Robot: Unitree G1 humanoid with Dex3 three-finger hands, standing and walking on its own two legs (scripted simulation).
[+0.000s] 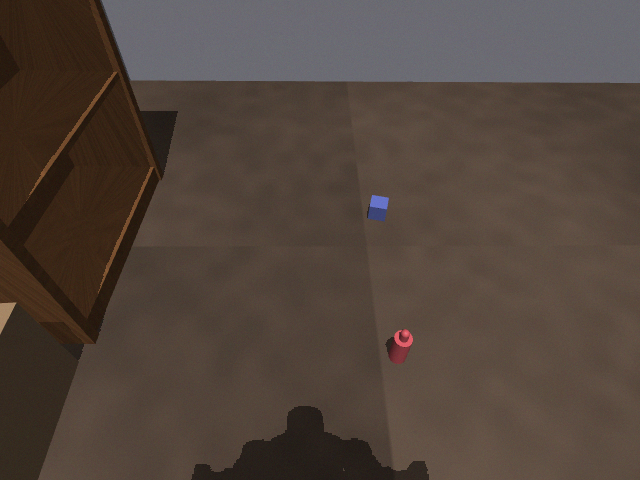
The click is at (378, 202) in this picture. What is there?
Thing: cube
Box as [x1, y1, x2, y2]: [368, 195, 388, 221]
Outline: 372,195 368,218 384,221 388,198
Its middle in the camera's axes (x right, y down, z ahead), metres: +0.26 -0.13 +1.73
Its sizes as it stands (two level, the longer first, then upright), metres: 0.074 0.074 0.074
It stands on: the floor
